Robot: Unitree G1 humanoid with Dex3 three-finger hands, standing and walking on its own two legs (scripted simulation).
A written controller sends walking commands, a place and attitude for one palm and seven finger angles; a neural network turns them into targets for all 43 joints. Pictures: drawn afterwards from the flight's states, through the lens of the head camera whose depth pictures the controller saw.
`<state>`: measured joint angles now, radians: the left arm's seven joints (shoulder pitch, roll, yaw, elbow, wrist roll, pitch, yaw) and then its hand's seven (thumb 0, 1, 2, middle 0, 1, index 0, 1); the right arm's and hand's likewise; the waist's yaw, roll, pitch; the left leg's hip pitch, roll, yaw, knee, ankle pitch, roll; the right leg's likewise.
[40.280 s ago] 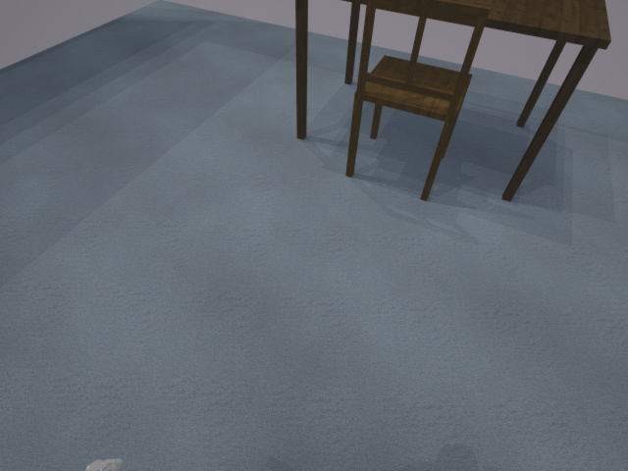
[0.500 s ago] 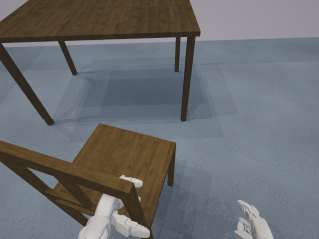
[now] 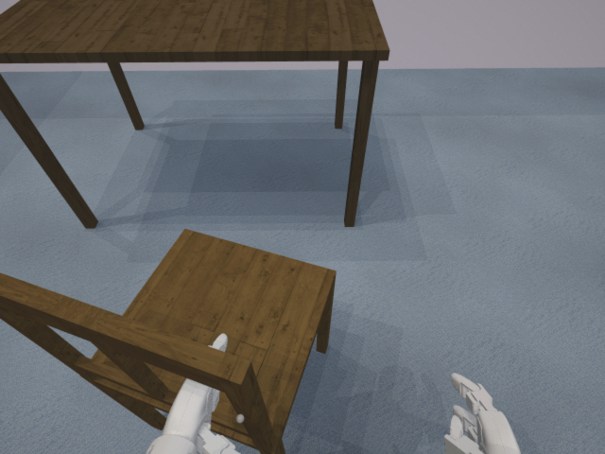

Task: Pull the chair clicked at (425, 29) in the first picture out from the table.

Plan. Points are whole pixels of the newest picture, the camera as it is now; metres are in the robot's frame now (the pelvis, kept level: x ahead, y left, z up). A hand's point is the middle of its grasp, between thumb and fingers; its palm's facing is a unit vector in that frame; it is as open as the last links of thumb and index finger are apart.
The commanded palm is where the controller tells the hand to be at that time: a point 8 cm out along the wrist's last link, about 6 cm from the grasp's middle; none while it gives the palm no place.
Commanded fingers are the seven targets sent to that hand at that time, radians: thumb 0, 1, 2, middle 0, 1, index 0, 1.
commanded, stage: draw the fingers out of the gap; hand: left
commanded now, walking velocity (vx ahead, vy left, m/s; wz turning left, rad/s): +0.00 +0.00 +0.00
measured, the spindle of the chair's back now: (135, 368) +0.26 +0.25 -0.07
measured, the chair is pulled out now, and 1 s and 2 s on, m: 0.67 0.67 0.66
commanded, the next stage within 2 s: draw the hand back to the body in 0.66 s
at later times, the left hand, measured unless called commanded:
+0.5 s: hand out of the picture +0.12 +0.10 -0.01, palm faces -0.12 -0.99 -0.03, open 17.5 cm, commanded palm +0.08 +0.15 +0.00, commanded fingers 0.00 -0.55 0.20 0.00 0.00 0.00 0.00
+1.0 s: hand out of the picture +0.12 +0.14 +0.04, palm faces +0.13 -0.99 +0.03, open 17.1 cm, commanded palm +0.06 +0.18 +0.04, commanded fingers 0.00 -0.55 0.20 0.00 0.00 0.00 0.00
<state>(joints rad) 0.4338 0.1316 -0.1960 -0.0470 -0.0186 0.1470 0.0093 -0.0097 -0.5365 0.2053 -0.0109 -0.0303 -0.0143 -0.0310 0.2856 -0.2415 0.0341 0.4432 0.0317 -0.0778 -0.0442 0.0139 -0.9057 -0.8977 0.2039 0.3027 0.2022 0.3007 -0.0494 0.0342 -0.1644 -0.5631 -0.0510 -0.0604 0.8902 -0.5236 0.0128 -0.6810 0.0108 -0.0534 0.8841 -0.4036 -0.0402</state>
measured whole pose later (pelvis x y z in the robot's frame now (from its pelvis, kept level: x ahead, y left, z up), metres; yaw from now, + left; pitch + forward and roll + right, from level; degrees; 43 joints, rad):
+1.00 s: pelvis -0.01 +0.02 -0.03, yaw +1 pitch +13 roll -2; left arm 0.93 0.09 -0.13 -0.44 -0.09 -0.26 0.01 -0.09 -0.46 0.25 0.00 0.00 0.00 0.00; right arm 0.28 -0.19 -0.01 0.42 0.04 -0.21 -0.03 0.01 -0.90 -0.90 0.20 0.30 0.20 0.30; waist 0.00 0.02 -0.21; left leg -0.72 -0.06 -0.08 1.10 -0.60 0.03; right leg -0.81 0.00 -0.08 1.04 -0.46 -0.02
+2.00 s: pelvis +0.01 -0.01 +0.05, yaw +1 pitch -2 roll -1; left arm 0.53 0.36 0.34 -0.41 -0.08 -0.13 0.15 0.01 0.62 0.77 -0.17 -0.25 -0.18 -0.25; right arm 0.19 -0.21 0.01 0.64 0.03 -0.15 -0.08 0.01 -0.91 -0.90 0.20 0.30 0.20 0.30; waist 0.05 0.08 -0.02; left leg -0.07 -0.02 -0.08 0.46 -0.35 0.00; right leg -0.18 0.04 -0.07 0.47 -0.25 -0.05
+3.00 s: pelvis -0.04 +0.02 +0.04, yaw -1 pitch +1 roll +0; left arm 0.59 0.45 0.43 -0.52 -0.04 -0.19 0.15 0.02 0.89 0.90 -0.21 -0.31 -0.22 -0.31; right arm 0.17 -0.21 -0.01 0.58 0.02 -0.04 -0.06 0.01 -0.91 -0.90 0.20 0.30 0.20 0.30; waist 0.01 -0.02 0.03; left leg -0.24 -0.06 -0.04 0.52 -0.30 0.04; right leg -0.34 0.00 -0.03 0.49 -0.16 -0.01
